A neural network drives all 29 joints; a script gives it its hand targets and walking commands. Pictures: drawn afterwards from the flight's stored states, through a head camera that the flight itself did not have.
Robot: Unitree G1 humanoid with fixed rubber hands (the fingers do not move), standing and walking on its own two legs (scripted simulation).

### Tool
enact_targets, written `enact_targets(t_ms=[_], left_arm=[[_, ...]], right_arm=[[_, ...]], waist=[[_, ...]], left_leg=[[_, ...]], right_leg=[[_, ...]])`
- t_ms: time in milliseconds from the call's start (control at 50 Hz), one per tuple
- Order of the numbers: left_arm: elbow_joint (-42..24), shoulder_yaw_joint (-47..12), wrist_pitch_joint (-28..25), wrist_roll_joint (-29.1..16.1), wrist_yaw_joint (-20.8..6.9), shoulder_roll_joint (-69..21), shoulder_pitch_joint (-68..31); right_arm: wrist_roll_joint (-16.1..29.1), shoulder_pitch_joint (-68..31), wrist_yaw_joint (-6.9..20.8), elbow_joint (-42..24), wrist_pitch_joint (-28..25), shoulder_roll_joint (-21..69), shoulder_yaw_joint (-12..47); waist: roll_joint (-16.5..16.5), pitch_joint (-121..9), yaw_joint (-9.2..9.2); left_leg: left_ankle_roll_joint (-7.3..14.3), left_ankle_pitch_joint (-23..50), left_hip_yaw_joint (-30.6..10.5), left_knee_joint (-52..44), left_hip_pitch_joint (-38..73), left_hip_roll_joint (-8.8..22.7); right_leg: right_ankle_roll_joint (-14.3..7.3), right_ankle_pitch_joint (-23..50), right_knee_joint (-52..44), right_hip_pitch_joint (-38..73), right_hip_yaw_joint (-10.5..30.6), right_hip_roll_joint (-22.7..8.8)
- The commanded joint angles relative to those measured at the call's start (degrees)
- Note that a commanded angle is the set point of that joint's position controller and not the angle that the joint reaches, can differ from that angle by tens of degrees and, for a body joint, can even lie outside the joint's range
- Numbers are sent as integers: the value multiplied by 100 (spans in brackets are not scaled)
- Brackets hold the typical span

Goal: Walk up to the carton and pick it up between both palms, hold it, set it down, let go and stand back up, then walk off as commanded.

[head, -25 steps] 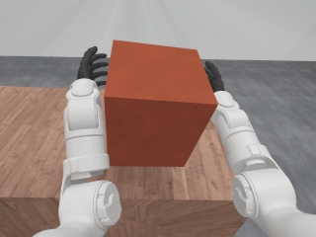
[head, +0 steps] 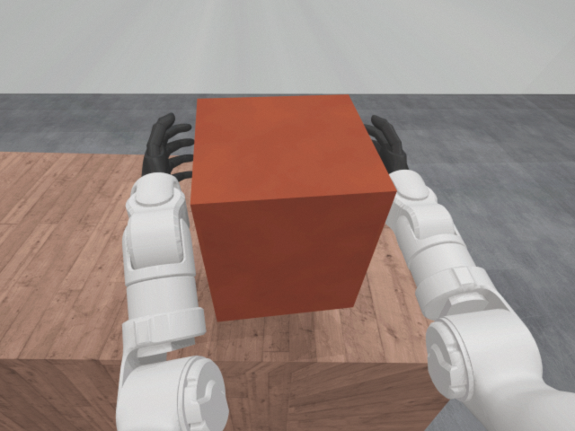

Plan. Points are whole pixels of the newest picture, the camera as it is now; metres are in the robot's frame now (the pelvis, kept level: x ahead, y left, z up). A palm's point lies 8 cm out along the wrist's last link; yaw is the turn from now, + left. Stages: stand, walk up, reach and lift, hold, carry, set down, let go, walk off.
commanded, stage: set down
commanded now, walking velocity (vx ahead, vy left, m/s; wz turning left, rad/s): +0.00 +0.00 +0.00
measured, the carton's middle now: (281, 211) +0.40 +0.01 +0.14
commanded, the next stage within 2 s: none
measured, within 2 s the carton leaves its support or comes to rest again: rests again in 1.78 s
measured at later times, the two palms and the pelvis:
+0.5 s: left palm (169, 191) +0.37 +0.15 +0.20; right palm (385, 182) +0.42 -0.15 +0.18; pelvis +0.00 -0.01 +0.00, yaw +0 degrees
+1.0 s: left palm (177, 207) +0.37 +0.15 +0.18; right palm (384, 192) +0.42 -0.15 +0.16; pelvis +0.01 -0.01 +0.00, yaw +0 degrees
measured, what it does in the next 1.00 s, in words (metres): stands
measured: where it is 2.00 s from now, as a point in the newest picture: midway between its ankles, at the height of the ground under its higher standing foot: outside the picture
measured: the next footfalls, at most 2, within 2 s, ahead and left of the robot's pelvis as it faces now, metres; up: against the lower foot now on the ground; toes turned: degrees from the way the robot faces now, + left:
none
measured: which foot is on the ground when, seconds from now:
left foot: down 0.00-1.00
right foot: down 0.00-1.00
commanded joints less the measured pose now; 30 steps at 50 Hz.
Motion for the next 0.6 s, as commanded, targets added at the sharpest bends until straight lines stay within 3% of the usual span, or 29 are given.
enact_targets(t_ms=[0, 20, 40, 60, 80, 100, 120, 140, 200, 220, 240, 260, 280, 300, 320, 340, 360, 380, 400, 420, 440, 500, 520, 540, 560, 580], left_arm=[[185, -1401, -131, -365, -280, -2076, -2113], [314, -1263, -170, -248, -258, -1903, -2234], [203, -1391, -151, -388, -264, -1907, -2315], [147, -1423, -129, -349, -265, -1934, -2230], [26, -1362, -185, -377, -219, -1980, -2383], [39, -1504, -217, -363, -213, -2168, -2325], [129, -1502, -227, -444, -200, -2171, -2341], [-17, -1690, -276, -573, -156, -2126, -2533], [563, -1291, -361, -372, -192, -2008, -2347], [494, -1256, -407, -409, -216, -1991, -2319], [213, -1356, -434, -413, -151, -2082, -2347], [325, -1362, -526, -490, -138, -2051, -2345], [232, -1475, -541, -554, -123, -2150, -2439], [605, -1187, -549, -433, -145, -1975, -2260], [377, -1291, -596, -583, -117, -1963, -2497], [458, -1265, -579, -443, -92, -2110, -2369], [731, -1004, -553, -349, -113, -2008, -2178], [615, -1184, -574, -438, -101, -2197, -2271], [552, -1190, -597, -421, -57, -2130, -2406], [594, -1056, -627, -336, -64, -2132, -2135], [420, -1260, -621, -396, -64, -2370, -2162], [484, -1189, -602, -379, -13, -2251, -2073], [327, -1449, -678, -456, -13, -2480, -2207], [327, -1371, -678, -475, 44, -2385, -2005], [151, -1620, -750, -610, 56, -2545, -2117], [419, -1721, -760, -635, 21, -2529, -2142]], right_arm=[[131, -3508, 1035, -744, -511, 1840, 879], [177, -3478, 1064, -542, -480, 1881, 907], [170, -3621, 1100, -728, -473, 1898, 925], [72, -3398, 1094, -506, -419, 1706, 896], [56, -3425, 1180, -436, -451, 1759, 866], [29, -3231, 1160, -236, -477, 1841, 738], [-9, -3463, 1146, -658, -586, 1808, 738], [-52, -3582, 1175, -696, -604, 1794, 723], [-248, -3402, 1216, -181, -566, 1764, 430], [-228, -3459, 1202, -477, -615, 1946, 534], [-164, -3391, 1226, -473, -630, 2042, 664], [-75, -3511, 1212, -503, -705, 2091, 742], [-84, -3567, 1219, -660, -747, 2085, 766], [-198, -3525, 1212, -422, -717, 2034, 654], [-99, -3691, 1219, -655, -765, 2141, 921], [-126, -3596, 1252, -422, -747, 2158, 768], [-179, -3553, 1231, -399, -759, 2011, 659], [-230, -3481, 1246, -532, -792, 1991, 689], [-148, -3549, 1260, -296, -755, 2027, 681], [-251, -3434, 1276, -305, -741, 2000, 673], [-208, -3305, 1285, -178, -748, 2029, 586], [-315, -3359, 1337, 14, -797, 1812, 546], [-293, -3296, 1314, -190, -892, 1948, 486], [-314, -3269, 1351, -12, -878, 1719, 511], [-335, -3056, 1301, -89, -888, 1958, 563], [-328, -3210, 1279, -34, -925, 1817, 478]], waist=[[217, -1448, 811], [318, -1277, 799], [64, -1321, 739], [113, -1291, 667], [211, -1537, 775], [393, -1383, 611], [292, -1523, 665], [223, -1770, 599], [140, -1254, 642], [-62, -1322, 856], [235, -1625, 814], [14, -1616, 882], [-155, -1862, 774], [-215, -1500, 916], [-185, -1774, 958], [-82, -1688, 902], [-63, -1475, 1010], [-54, -1646, 894], [-75, -1625, 888], [-36, -1473, 1028], [98, -1648, 830], [80, -1601, 893], [174, -1835, 727], [232, -1771, 915], [32, -1904, 657], [177, -1786, 609]], left_leg=[[-55, 2384, 415, -74, 1166, -177], [-1, 2087, 452, -127, 1046, -211], [-7, 2085, 462, -135, 966, -221], [-19, 2257, 357, -122, 1102, -153], [-75, 2233, 381, -90, 1249, -171], [-115, 2120, 397, -138, 1288, -182], [-67, 2103, 387, -88, 1212, -196], [-110, 2182, 356, -52, 1256, -180], [14, 1823, 452, -199, 1010, -186], [119, 1586, 529, -253, 817, -239], [40, 1797, 501, -173, 1037, -198], [85, 1937, 503, -112, 963, -208], [74, 2179, 439, -22, 1122, -185], [149, 1925, 531, -150, 737, -250], [173, 1808, 528, -115, 767, -248], [168, 1852, 515, -170, 883, -216], [205, 1682, 561, -209, 742, -248], [145, 1902, 485, -86, 900, -196], [158, 1965, 514, -136, 937, -180], [150, 1940, 474, -159, 779, -218], [71, 2290, 449, -143, 1113, -183], [59, 2436, 430, -54, 1070, -127], [6, 2591, 418, -32, 1242, -146], [-30, 2645, 364, -7, 1216, -57], [-95, 2950, 336, 127, 1403, -85], [-98, 2924, 318, 142, 1459, -80]], right_leg=[[115, 808, -291, 70, -551, 315], [136, 679, -273, 68, -550, 278], [178, 691, -242, 48, -552, 306], [145, 840, -267, 54, -571, 264], [109, 604, -299, -144, -569, 304], [129, 561, -350, -183, -612, 321], [166, 619, -324, -178, -594, 281], [196, 715, -252, -349, -668, 305], [135, 441, -369, -318, -563, 231], [203, 368, -346, -149, -477, 215], [179, 687, -258, -216, -591, 228], [198, 764, -234, -168, -508, 240], [207, 978, -201, -207, -535, 248], [297, 987, -219, -150, -480, 208], [266, 1067, -134, -86, -481, 143], [246, 964, -156, -126, -509, 157], [270, 943, -220, -92, -450, 141], [243, 929, -186, -145, -505, 165], [278, 1006, -214, -297, -506, 170], [269, 1029, -202, -214, -473, 173], [221, 1125, -254, -389, -541, 257], [157, 1082, -231, -397, -566, 247], [128, 1116, -318, -501, -585, 293], [82, 1125, -275, -510, -601, 273], [113, 1254, -268, -497, -620, 325], [111, 1253, -296, -693, -625, 294]])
